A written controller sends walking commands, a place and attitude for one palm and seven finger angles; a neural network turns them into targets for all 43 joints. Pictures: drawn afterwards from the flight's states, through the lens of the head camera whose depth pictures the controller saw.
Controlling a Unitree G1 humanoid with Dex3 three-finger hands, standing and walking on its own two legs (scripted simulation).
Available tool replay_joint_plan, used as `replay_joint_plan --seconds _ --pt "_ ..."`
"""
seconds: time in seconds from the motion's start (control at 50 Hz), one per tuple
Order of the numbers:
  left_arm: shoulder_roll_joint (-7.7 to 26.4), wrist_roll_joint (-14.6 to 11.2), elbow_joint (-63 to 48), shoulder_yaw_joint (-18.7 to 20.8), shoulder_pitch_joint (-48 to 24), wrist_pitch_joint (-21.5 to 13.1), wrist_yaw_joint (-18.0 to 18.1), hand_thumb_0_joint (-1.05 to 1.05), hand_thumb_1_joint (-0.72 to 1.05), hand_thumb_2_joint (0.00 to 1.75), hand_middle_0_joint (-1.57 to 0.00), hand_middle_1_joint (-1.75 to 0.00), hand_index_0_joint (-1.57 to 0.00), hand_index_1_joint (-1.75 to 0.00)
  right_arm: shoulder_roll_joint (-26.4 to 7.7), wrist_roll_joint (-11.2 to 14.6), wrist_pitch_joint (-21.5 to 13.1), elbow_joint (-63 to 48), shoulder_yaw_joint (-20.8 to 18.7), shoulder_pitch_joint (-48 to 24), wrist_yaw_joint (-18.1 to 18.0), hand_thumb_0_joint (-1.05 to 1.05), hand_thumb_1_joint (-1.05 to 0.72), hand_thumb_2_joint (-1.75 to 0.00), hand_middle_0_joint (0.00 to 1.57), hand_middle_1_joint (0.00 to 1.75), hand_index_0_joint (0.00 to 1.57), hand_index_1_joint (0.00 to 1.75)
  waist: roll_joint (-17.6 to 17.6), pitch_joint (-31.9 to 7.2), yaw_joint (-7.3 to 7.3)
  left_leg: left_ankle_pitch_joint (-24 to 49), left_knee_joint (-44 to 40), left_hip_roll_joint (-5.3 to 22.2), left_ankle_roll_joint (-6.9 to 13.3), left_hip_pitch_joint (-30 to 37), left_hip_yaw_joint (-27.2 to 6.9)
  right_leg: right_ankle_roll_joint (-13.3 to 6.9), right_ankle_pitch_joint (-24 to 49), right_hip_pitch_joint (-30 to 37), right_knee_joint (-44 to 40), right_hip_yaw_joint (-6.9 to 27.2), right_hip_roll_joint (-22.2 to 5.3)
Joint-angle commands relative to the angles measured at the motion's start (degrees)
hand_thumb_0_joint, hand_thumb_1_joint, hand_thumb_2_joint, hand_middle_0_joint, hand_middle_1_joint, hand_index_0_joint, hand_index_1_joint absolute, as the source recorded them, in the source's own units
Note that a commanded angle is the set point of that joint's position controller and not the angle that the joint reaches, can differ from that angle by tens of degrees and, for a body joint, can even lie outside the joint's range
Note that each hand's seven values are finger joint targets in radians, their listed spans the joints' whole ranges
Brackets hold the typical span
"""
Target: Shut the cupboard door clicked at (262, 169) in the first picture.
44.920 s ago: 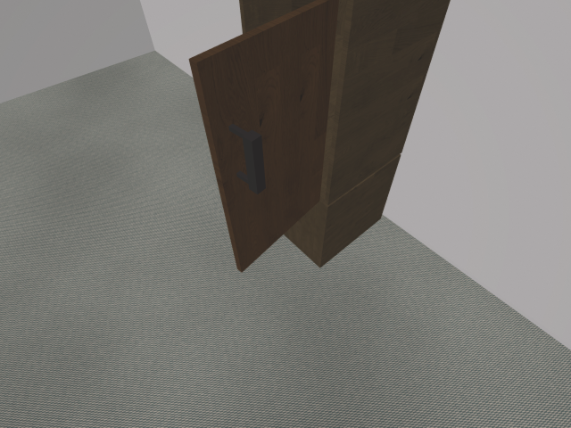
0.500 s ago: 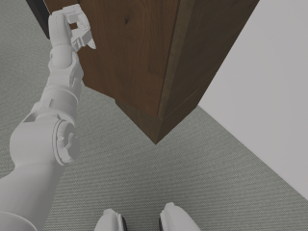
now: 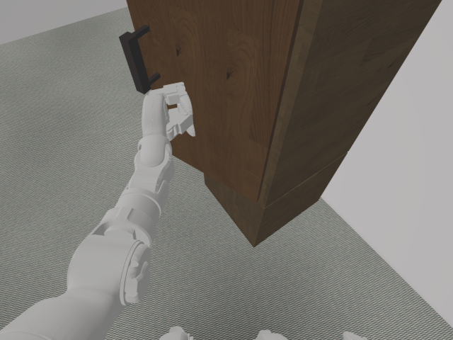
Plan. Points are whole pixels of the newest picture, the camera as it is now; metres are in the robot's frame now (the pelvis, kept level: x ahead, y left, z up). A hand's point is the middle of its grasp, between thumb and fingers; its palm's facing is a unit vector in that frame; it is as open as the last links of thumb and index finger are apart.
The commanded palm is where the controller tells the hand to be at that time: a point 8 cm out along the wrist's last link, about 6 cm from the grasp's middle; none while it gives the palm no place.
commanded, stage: draw the hand back to the body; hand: left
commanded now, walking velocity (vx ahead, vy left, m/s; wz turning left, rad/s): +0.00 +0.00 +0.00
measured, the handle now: (143, 60) +0.67 +0.14 +0.10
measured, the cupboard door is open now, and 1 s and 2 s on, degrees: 22 22 22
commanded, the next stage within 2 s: step back with the hand held close in 1.60 s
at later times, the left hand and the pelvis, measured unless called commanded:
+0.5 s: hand (130, 155) +0.37 +0.12 +0.15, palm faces -0.01 -1.00 -0.02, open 3.1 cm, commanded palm +0.33 +0.18 +0.15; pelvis -0.01 +0.00 +0.03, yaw -1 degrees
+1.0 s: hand out of the picture +0.25 +0.23 +0.19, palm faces +0.31 -0.90 -0.30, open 4.4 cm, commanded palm +0.20 +0.28 +0.20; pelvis +0.01 +0.01 +0.05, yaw +0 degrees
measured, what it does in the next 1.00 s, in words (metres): rises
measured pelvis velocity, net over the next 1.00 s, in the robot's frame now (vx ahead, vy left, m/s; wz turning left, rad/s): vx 0.01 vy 0.01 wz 0.00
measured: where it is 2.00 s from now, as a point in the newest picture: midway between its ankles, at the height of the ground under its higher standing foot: outside the picture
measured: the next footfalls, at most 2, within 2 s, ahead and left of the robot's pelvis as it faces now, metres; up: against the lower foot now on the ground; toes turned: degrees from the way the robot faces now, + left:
none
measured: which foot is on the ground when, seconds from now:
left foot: down 0.00-1.00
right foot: down 0.00-1.00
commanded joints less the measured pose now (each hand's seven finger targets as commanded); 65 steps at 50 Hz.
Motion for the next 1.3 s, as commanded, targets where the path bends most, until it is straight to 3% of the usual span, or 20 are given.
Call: replay_joint_plan --seconds 0.0,0.06,0.12,0.14,0.16,0.22,0.24,0.34,0.44,0.5,0.52,0.56,0.6,0.68,0.88,1.02,1.16,1.2,1.24,1.28 --pt "10.13 0.43 -9.85 1.95 -32.18 -5.14 0.25 0.0 0.9 0.9 -1.3 -1.5 -1.3 -1.5 -8.0 -0.29 -1.14 -1.52 -2.41 9.56 -0.64 0.0 -0.9 -0.9 0.2 0.3 0.2 0.3 -3.0 -22.75 -3.49 16.14 -1.58 -3.06 2.43 17.21 0.08 1.36 28.36 3.6 -6.29 1.25 1.1" --pt "15.65 -0.09 -10.8 7.45 -20.73 -5.2 -1.41 0.0 0.9 0.9 -1.3 -1.5 -1.3 -1.5 -8.48 0.01 -0.79 -3.95 -2.35 9.28 -0.58 0.0 -0.9 -0.9 0.2 0.3 0.2 0.3 -3.05 -26.51 1.2 18.1 -3.19 -3.36 2.33 17.68 0.83 0.85 30.98 10.04 -6.27 1.44 1.23" --pt "15.15 -1.59 -17.17 6.77 -11.48 -3.69 -4.46 0.0 0.9 0.9 -1.3 -1.5 -1.3 -1.5 -8.12 1.18 -0.18 -6.64 -2.24 8.01 -0.77 0.0 -0.9 -0.9 0.2 0.3 0.2 0.3 -6.01 -25.85 3.13 19.08 -5.25 -3.36 2.61 17.12 2.12 1.0 35.17 15.95 -7.9 1.54 1.38" --pt "13.36 -2.49 -20.11 5.04 -9.71 -2.74 -5.39 0.0 0.9 0.9 -1.3 -1.5 -1.3 -1.5 -8.08 1.64 -0.1 -7.46 -2.28 7.39 -0.87 0.0 -0.9 -0.9 0.2 0.3 0.2 0.3 -6.76 -24.44 2.85 18.73 -5.98 -3.42 2.85 17.47 2.55 1.24 36.16 16.79 -8.97 1.63 1.46" --pt "14.01 -3.41 -22.57 5.91 -7.4 -2.08 -6.08 0.0 0.9 0.9 -1.3 -1.5 -1.3 -1.5 -8.19 1.91 -0.09 -7.91 -2.39 7.26 -1.14 0.0 -0.9 -0.9 0.2 0.3 0.2 0.3 -8.37 -24.48 3.33 19.04 -6.65 -3.39 2.91 18.1 2.7 1.34 36.83 18.58 -9.62 1.57 1.49" --pt "10.91 -5.94 -33.18 2.26 -4.07 -0.35 -7.9 0.0 0.9 0.9 -1.3 -1.5 -1.3 -1.5 -7.75 3.16 -0.73 -8.98 -2.32 4.56 -1.81 0.0 -0.9 -0.9 0.2 0.3 0.2 0.3 -7.8 -20.42 3.23 16.54 -9.09 -3.28 3.18 20.75 2.99 1.73 34.27 19.05 -12.7 1.32 1.59" --pt "11.48 -6.42 -35.59 2.16 -3.42 0.08 -8.23 0.0 0.9 0.9 -1.3 -1.5 -1.3 -1.5 -7.78 3.41 -1.05 -8.66 -2.44 3.92 -2.18 0.0 -0.9 -0.9 0.2 0.3 0.2 0.3 -7.87 -19.02 2.98 15.49 -9.63 -3.11 3.3 21.77 2.91 1.81 32.3 18.5 -13.8 1.38 1.62" --pt "11.0 -7.15 -44.78 -0.82 2.77 2.05 -9.78 0.0 0.9 0.9 -1.3 -1.5 -1.3 -1.5 -7.21 4.1 -2.95 -8.04 -1.75 -0.18 -3.57 0.0 -0.9 -0.9 0.2 0.3 0.2 0.3 -1.85 -13.53 3.71 12.11 -12.58 -2.9 3.31 26.14 2.56 1.4 23.89 16.61 -16.93 1.27 1.44" --pt "12.84 -8.69 -49.39 0.58 11.11 6.13 -11.39 0.0 0.9 0.9 -1.24 -1.44 -1.24 -1.44 -7.22 4.73 -4.11 -9.22 -0.75 -4.85 -4.61 0.0 -0.9 -0.9 0.2 0.3 0.2 0.3 -2.53 -10.08 5.62 9.86 -15.43 -2.98 3.19 27.8 2.02 1.08 18.85 17.56 -19.02 0.63 1.11" --pt "13.72 -9.84 -53.91 1.42 16.19 8.41 -12.63 0.0 0.9 0.9 -1.16 -1.35 -1.16 -1.35 -7.12 5.08 -4.5 -10.73 -0.13 -7.68 -5.12 0.0 -0.9 -0.9 0.2 0.3 0.2 0.3 -3.49 -9.75 6.73 11.47 -16.67 -2.93 3.15 29.28 1.93 1.05 20.78 19.91 -19.42 0.47 0.72" --pt "15.54 -4.83 -60.05 -2.43 18.2 8.16 -9.98 0.0 0.9 0.9 -1.13 -1.32 -1.13 -1.32 -5.39 4.82 -3.27 -11.74 -0.12 -9.29 -6.08 0.0 -0.9 -0.9 0.2 0.3 0.2 0.3 -5.21 -9.0 6.27 12.87 -19.27 -2.98 3.11 32.23 1.83 1.29 21.82 21.07 -22.42 2.42 -0.41" --pt "15.69 -4.21 -62.45 -1.58 26.43 10.04 -7.89 0.0 0.9 0.9 -1.08 -1.26 -1.08 -1.26 -5.68 4.51 -2.28 -12.18 0.25 -10.5 -7.0 0.0 -0.9 -0.9 0.2 0.3 0.2 0.3 -5.26 -7.23 6.92 13.99 -20.91 -2.78 3.35 34.05 1.89 1.48 22.51 23.0 -24.28 1.97 -0.34" --pt "16.06 -3.56 -64.38 -1.24 28.38 11.49 -6.91 0.0 0.9 0.9 -1.02 -1.2 -1.02 -1.2 -5.34 4.55 -1.38 -12.2 0.86 -12.1 -7.56 0.0 -0.9 -0.9 0.2 0.3 0.2 0.3 -5.95 -3.39 6.61 13.67 -22.84 -2.44 3.26 35.03 1.99 1.53 21.75 23.33 -26.08 1.61 -0.42" --pt "16.76 -2.74 -71.36 -0.01 34.9 13.25 -5.9 0.0 0.9 0.9 -0.92 -1.08 -0.92 -1.08 -4.84 3.97 -1.09 -12.72 1.56 -13.08 -7.95 0.0 -0.9 -0.9 0.2 0.3 0.2 0.3 -0.95 -3.32 7.14 16.79 -25.49 -2.22 3.02 39.41 1.88 0.96 23.73 26.98 -27.83 0.81 -0.28" --pt "18.8 -2.07 -85.25 4.08 50.03 14.92 -4.19 0.0 0.9 0.9 -0.64 -0.78 -0.64 -0.78 -4.46 2.6 -2.77 -12.94 2.47 -14.91 -7.78 0.0 -0.9 -0.9 0.2 0.3 0.2 0.3 1.68 -0.85 8.34 21.23 -28.76 -1.85 2.32 42.53 1.27 0.6 25.68 30.93 -30.54 -0.5 -0.03" --pt "22.58 -2.47 -89.97 11.76 62.26 14.81 -3.32 0.0 0.9 0.9 -0.45 -0.57 -0.45 -0.57 -4.44 2.23 -3.67 -12.7 1.98 -15.13 -7.67 0.0 -0.9 -0.9 0.2 0.3 0.2 0.3 -0.97 -0.18 9.69 22.58 -28.68 -1.88 2.24 41.11 1.29 0.96 26.81 32.31 -30.46 -0.97 -0.29" --pt "27.15 -2.66 -94.68 19.85 72.79 13.74 -2.51 0.0 0.9 0.9 -0.25 -0.36 -0.25 -0.36 -4.84 2.27 -5.49 -12.05 0.96 -14.65 -7.77 0.0 -0.9 -0.9 0.2 0.3 0.2 0.3 0.73 0.26 10.81 24.25 -27.73 -1.8 2.33 40.12 1.7 1.15 27.83 32.72 -30.37 -0.96 -0.44" --pt "26.97 -2.76 -95.66 20.89 75.73 13.35 -2.37 0.0 0.9 0.9 -0.2 -0.3 -0.2 -0.3 -4.52 2.45 -5.9 -12.13 0.75 -14.48 -7.8 0.0 -0.9 -0.9 0.2 0.3 0.2 0.3 1.48 0.46 10.79 24.36 -27.44 -1.75 2.34 40.11 2.06 1.23 27.95 32.22 -30.07 -0.89 -0.62" --pt "24.15 -2.45 -94.69 17.75 74.05 13.47 -2.39 0.0 0.9 0.9 -0.2 -0.3 -0.2 -0.3 -4.8 2.37 -6.42 -11.51 0.74 -13.83 -7.78 0.0 -0.9 -0.9 0.2 0.3 0.2 0.3 1.0 2.61 9.79 23.86 -27.39 -1.88 2.44 39.65 2.11 1.41 27.46 30.4 -30.15 -1.12 -0.6" --pt "23.94 -2.32 -93.42 17.0 72.34 13.71 -2.29 0.0 0.9 0.9 -0.2 -0.3 -0.2 -0.3 -5.39 2.39 -6.88 -11.24 0.37 -13.6 -8.1 0.0 -0.9 -0.9 0.2 0.3 0.2 0.3 -0.89 3.83 9.47 22.29 -27.69 -1.79 2.82 39.89 2.26 1.67 26.14 29.18 -30.74 -0.85 -0.74"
